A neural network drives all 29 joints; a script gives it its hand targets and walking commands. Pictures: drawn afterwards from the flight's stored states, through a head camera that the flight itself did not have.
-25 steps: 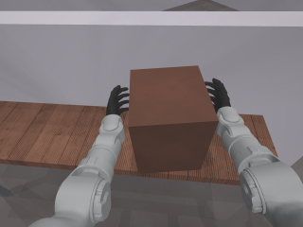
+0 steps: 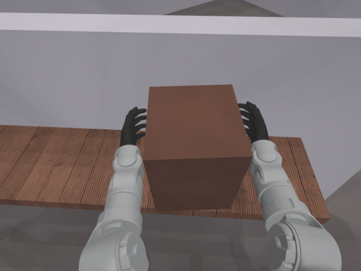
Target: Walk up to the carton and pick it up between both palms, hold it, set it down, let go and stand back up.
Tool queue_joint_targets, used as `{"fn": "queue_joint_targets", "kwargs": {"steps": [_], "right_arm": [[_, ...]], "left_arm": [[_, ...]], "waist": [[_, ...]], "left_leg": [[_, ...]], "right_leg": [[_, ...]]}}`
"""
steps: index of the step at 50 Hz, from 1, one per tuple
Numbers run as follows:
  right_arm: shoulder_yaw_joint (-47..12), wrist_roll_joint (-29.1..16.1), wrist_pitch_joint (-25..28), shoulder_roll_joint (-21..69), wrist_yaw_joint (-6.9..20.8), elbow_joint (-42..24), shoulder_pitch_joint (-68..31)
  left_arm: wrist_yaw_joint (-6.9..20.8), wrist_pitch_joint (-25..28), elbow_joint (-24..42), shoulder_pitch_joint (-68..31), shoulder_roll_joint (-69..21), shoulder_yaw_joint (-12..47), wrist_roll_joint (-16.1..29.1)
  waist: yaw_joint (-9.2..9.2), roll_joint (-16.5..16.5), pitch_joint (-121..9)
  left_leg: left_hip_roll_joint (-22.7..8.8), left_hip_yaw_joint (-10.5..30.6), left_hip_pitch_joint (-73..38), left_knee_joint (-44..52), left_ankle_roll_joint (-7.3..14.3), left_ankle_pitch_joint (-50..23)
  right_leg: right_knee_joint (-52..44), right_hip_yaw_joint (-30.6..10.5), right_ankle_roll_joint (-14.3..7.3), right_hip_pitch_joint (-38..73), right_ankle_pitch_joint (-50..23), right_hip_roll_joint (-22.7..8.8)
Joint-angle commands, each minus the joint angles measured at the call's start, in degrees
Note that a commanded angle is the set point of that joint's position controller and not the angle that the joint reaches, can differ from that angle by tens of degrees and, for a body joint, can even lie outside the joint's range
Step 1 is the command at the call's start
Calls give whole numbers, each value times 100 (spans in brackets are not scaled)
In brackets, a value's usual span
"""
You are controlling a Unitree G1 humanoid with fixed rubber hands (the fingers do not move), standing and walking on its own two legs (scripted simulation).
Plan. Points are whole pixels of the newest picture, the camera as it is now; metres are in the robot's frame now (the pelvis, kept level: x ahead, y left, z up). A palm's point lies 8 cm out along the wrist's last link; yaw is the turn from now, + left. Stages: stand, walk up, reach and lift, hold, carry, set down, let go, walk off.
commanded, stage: reach and lift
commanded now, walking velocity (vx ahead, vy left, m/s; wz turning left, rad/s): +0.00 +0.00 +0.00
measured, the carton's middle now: (192, 151) +0.41 +0.04 +0.01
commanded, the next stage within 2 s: none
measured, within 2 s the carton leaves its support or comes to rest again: leaves its support in 1.34 s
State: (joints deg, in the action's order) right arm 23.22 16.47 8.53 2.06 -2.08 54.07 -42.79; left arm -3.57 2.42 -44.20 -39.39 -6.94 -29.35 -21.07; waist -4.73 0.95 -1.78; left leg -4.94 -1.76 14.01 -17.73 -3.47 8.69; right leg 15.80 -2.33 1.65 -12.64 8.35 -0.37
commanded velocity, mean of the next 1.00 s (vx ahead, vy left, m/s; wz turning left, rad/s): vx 0.00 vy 0.00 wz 0.00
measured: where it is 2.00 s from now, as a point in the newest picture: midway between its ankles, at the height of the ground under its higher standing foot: outside the picture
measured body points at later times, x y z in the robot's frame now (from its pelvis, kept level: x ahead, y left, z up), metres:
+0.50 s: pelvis +0.01 +0.00 +0.00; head +0.04 +0.02 +0.45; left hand +0.39 +0.19 +0.07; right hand +0.43 -0.10 +0.08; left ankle +0.00 +0.15 -0.75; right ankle -0.01 -0.14 -0.75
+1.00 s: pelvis +0.01 +0.00 +0.00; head +0.04 +0.02 +0.45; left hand +0.39 +0.19 +0.07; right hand +0.43 -0.10 +0.08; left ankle +0.00 +0.15 -0.75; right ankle -0.01 -0.14 -0.75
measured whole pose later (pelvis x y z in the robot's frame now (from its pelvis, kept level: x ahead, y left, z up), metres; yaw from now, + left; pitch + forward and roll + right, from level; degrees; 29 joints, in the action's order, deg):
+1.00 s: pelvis +0.01 +0.00 +0.00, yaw +1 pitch +4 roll -1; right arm 21.9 13.9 11.0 3.5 -2.7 51.9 -39.8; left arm -1.8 -2.9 -35.7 -35.8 -8.1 -27.7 -21.5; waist -3.6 2.1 -0.5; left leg -5.1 -2.5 12.0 -16.2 -3.5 8.2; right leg 14.6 0.3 1.4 -10.2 8.6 -1.0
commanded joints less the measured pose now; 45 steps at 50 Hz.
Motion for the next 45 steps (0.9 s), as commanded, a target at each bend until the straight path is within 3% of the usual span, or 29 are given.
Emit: {"fn": "queue_joint_targets", "kwargs": {"steps": [1, 2, 3, 5, 6, 7, 8, 12, 13, 15, 16, 18, 20, 21, 23, 24, 25, 26, 29, 31, 34, 37, 38, 40, 43, 44, 45], "right_arm": [[-1462, 285, 346, 2828, 768, -378, -2661], [-1578, 225, 403, 2860, 791, -503, -2754], [-1512, 229, 395, 2816, 789, -468, -2666], [-1631, 220, 318, 2798, 769, -507, -2541], [-1433, 329, 307, 2836, 747, -346, -2537], [-1560, 219, 314, 2846, 785, -351, -2360], [-1568, 207, 352, 2748, 769, -543, -2678], [-1625, 185, 385, 2875, 734, -479, -2520], [-1722, 116, 415, 2977, 739, -589, -2546], [-1705, 125, 470, 2930, 732, -596, -2643], [-1735, 126, 421, 2973, 720, -717, -2619], [-1599, 157, 417, 2887, 718, -524, -2571], [-1610, 151, 458, 2992, 693, -583, -2523], [-1644, 78, 388, 2994, 668, -552, -2388], [-1834, 75, 473, 2973, 658, -710, -2496], [-1716, 29, 404, 2984, 645, -598, -2427], [-1757, 86, 442, 3028, 634, -630, -2462], [-1764, 94, 453, 3045, 636, -621, -2467], [-1907, 6, 481, 3113, 624, -688, -2564], [-1915, -32, 509, 3143, 595, -680, -2561], [-1913, 26, 488, 3023, 570, -662, -2561], [-1878, 28, 593, 3110, 553, -660, -2547], [-1888, -8, 610, 3144, 537, -793, -2776], [-1847, -31, 500, 3156, 543, -570, -2615], [-1889, 1, 483, 3057, 550, -634, -2545], [-1937, -74, 543, 3078, 566, -680, -2659], [-1847, -60, 565, 2977, 548, -660, -2739]], "left_arm": [[775, -188, 72, -2230, -2498, 1584, -248], [768, -191, 245, -2153, -2552, 1553, -293], [738, -214, 252, -2203, -2541, 1633, -218], [797, -330, 319, -2039, -2462, 1461, -237], [818, -338, 438, -2219, -2452, 1561, -235], [826, -387, 453, -2047, -2461, 1488, -338], [797, -375, 619, -2158, -2518, 1648, -196], [826, -456, 432, -1997, -2510, 1543, -289], [829, -422, 497, -1973, -2592, 1540, -306], [845, -465, 558, -1986, -2622, 1594, -319], [845, -480, 585, -1939, -2667, 1560, -242], [821, -446, 747, -2076, -2661, 1760, -201], [824, -488, 703, -1972, -2685, 1726, -253], [859, -585, 612, -1805, -2621, 1692, -265], [850, -524, 772, -1772, -2706, 1750, -233], [843, -538, 751, -1914, -2683, 1923, -100], [858, -495, 756, -1943, -2766, 1882, -80], [848, -474, 726, -1993, -2702, 1845, -158], [835, -483, 700, -1913, -2603, 1801, -150], [845, -481, 744, -1995, -2686, 1897, -145], [859, -491, 636, -1855, -2674, 1829, -134], [822, -431, 630, -1957, -2775, 1984, -97], [804, -451, 485, -1959, -2802, 1858, -101], [833, -460, 570, -1972, -2606, 1801, -180], [888, -482, 583, -2062, -2708, 1885, -64], [831, -514, 523, -1935, -2808, 1796, -120], [784, -470, 708, -2048, -2856, 2015, -71]], "waist": [[-226, -64, -2148], [-335, -132, -2343], [-181, -91, -2441], [-290, 70, -1983], [-89, 45, -2067], [-229, -143, -2045], [-134, -83, -2282], [-239, 71, -2113], [-298, -32, -2111], [-238, -45, -2099], [-265, 129, -2152], [-69, -49, -2178], [-183, -103, -2224], [-82, 10, -1949], [-142, 42, -2137], [16, -7, -1915], [42, 2, -2090], [-52, -104, -2192], [-144, 70, -2065], [-45, -11, -2257], [-29, 177, -2010], [-42, -21, -2322], [-104, 162, -2324], [-109, 16, -2090], [25, 115, -2102], [-117, -71, -2170], [-20, -206, -2418]], "left_leg": [[519, -817, -810, -85, -33, -2477], [513, -881, -898, -157, -52, -2584], [492, -801, -976, -195, -24, -2526], [553, -849, -784, -69, 25, -2144], [519, -808, -770, -50, 23, -2135], [515, -864, -862, -36, -26, -2385], [523, -804, -907, -74, -53, -2325], [503, -830, -866, -25, 65, -2133], [543, -887, -671, 1, 56, -2043], [556, -884, -653, 71, 74, -1911], [545, -844, -737, 52, 90, -1953], [491, -755, -1009, -22, 23, -2181], [529, -841, -1089, -15, 15, -2262], [559, -840, -896, -14, 76, -2084], [534, -800, -891, 7, 33, -2160], [564, -764, -887, -11, 45, -2134], [545, -783, -950, 1, 45, -2109], [558, -770, -921, -27, 43, -2164], [542, -803, -885, -35, 67, -2249], [555, -741, -791, -43, 61, -2218], [511, -752, -799, 10, 72, -2078], [518, -724, -869, -47, 38, -2313], [527, -742, -741, -62, 67, -2153], [536, -761, -750, 49, 149, -1995], [522, -709, -901, 68, 93, -2012], [527, -724, -958, 44, 82, -2135], [485, -693, -1085, -51, 19, -2357]], "right_leg": [[188, 739, 18, 1457, -2147, 323], [181, 744, -3, 1441, -2149, 348], [165, 749, 25, 1503, -2095, 338], [83, 737, 25, 1559, -1863, 277], [103, 765, 27, 1513, -1952, 298], [135, 766, -6, 1549, -2021, 303], [121, 792, 0, 1439, -1882, 337], [110, 762, 61, 1609, -2081, 260], [132, 714, 39, 1729, -2131, 224], [178, 726, 34, 1684, -2081, 211], [120, 758, 39, 1704, -1953, 233], [73, 812, -2, 1456, -1853, 278], [72, 801, 12, 1551, -1885, 281], [89, 753, 49, 1696, -2132, 212], [149, 825, 46, 1669, -2147, 275], [82, 786, 49, 1603, -2059, 203], [109, 825, 57, 1535, -2052, 212], [152, 802, 43, 1614, -2204, 174], [167, 774, 56, 1646, -2301, 194], [246, 760, 86, 1793, -2485, 227], [172, 785, 74, 1594, -2238, 183], [186, 767, 46, 1624, -2499, 195], [158, 733, 30, 1657, -2372, 198], [91, 727, 44, 1582, -2188, 126], [126, 793, 91, 1561, -2236, 143], [102, 789, 37, 1473, -2023, 207], [86, 825, -14, 1304, -2003, 228]]}}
